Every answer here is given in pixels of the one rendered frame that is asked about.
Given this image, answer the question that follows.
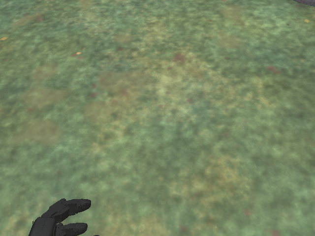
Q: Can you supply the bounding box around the robot left hand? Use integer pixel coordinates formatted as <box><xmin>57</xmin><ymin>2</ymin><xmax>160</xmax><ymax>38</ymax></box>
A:
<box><xmin>29</xmin><ymin>199</ymin><xmax>99</xmax><ymax>236</ymax></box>

